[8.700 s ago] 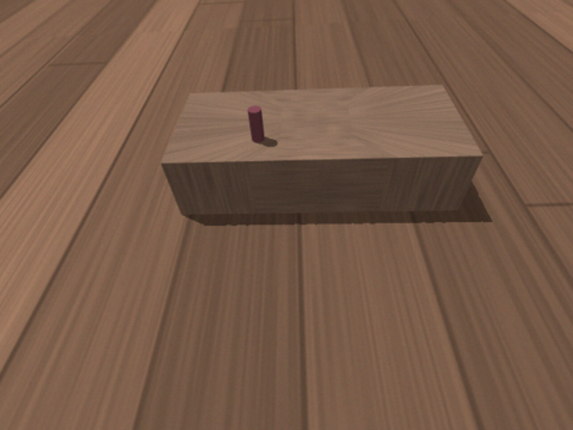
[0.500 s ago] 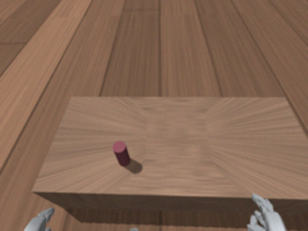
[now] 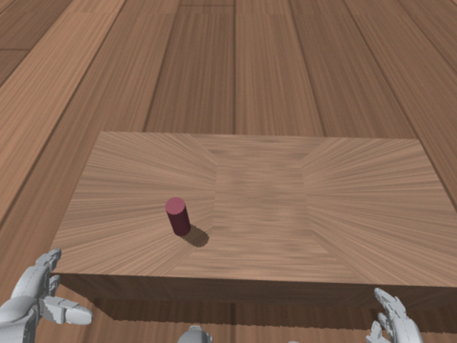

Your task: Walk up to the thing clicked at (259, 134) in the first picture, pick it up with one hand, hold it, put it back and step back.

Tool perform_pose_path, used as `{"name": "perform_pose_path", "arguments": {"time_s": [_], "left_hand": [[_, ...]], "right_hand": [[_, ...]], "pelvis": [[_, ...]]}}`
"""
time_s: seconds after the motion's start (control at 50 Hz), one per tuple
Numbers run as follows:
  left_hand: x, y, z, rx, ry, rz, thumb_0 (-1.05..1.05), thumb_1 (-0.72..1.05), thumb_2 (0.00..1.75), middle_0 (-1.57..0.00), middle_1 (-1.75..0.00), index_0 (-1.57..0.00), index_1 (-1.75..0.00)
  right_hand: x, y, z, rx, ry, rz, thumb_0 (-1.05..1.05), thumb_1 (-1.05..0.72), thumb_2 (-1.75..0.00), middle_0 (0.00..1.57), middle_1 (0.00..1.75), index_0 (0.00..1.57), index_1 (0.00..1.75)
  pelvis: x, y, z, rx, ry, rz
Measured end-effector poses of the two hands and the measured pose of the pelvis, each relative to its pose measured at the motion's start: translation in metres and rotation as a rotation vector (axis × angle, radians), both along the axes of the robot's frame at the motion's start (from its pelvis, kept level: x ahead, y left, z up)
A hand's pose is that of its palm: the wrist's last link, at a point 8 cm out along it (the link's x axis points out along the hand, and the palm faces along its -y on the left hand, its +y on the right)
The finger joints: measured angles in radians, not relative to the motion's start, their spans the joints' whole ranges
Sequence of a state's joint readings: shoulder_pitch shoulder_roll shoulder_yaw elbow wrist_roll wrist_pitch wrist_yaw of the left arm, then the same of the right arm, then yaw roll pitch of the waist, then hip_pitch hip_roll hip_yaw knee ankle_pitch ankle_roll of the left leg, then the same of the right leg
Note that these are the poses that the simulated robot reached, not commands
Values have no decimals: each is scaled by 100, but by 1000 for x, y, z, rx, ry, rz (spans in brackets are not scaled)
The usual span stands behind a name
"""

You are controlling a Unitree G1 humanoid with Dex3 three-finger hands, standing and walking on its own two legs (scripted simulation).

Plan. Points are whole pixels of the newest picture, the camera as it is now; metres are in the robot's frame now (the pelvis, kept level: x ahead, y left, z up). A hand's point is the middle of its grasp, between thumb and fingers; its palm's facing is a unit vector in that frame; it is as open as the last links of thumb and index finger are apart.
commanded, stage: go down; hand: left
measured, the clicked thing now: (178, 217) +0.51 +0.18 -0.31
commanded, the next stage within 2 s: approach in 1.48 s
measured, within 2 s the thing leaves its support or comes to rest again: neither
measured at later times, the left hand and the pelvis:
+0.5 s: hand (65, 241) +0.32 +0.35 -0.04, palm faces +0.12 -0.98 -0.16, open 17.5 cm; pelvis -0.01 +0.01 -0.01, yaw -2 degrees
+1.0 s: hand (62, 215) +0.37 +0.36 -0.03, palm faces +0.13 -0.98 -0.12, open 17.2 cm; pelvis -0.02 +0.01 -0.02, yaw -3 degrees
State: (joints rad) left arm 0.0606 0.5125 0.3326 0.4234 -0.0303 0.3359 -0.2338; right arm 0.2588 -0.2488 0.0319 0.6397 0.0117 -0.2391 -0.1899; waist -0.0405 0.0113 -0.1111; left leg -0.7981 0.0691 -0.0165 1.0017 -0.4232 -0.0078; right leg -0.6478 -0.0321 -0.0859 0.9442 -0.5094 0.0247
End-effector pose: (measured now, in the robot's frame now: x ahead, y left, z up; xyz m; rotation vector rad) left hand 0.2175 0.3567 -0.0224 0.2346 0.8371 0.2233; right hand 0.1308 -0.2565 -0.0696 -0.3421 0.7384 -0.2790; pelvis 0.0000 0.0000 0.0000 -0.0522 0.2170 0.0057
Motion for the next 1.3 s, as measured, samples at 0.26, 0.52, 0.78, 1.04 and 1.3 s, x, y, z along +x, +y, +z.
{"name": "perform_pose_path", "arguments": {"time_s": [0.26,0.52,0.78,1.04,1.3], "left_hand": [[58,24,5,-89,-125,-48,-1,-58,4,-8,-4,-5,-7],[85,38,7,-103,-270,-50,-2,-53,5,-7,-2,-4,-4],[111,48,12,-120,-352,-56,-1,-46,5,-7,-1,-4,-3],[133,56,12,-130,-410,-60,-1,-47,5,-7,-1,-4,-3],[143,60,12,-138,-437,-62,-2,-54,5,-7,-2,-4,-5]], "right_hand": [[-49,-10,-9,-20,135,-41,1,-90,-90,20,30,20,31],[-76,-13,-21,-37,269,-17,1,-89,-90,20,30,20,31],[-90,-19,-26,-58,334,-7,0,-88,-89,20,30,20,31],[-92,-13,-33,-60,384,-10,0,-89,-90,20,30,20,31],[-78,-5,-36,-54,379,2,0,-91,-90,20,30,20,31]], "pelvis": [[-1,7,-3,-2,41,-30],[-13,6,-10,-5,68,-33],[-20,5,-18,-11,111,-39],[-16,8,-24,-21,145,-39],[-11,13,-26,-28,159,-38]]}}
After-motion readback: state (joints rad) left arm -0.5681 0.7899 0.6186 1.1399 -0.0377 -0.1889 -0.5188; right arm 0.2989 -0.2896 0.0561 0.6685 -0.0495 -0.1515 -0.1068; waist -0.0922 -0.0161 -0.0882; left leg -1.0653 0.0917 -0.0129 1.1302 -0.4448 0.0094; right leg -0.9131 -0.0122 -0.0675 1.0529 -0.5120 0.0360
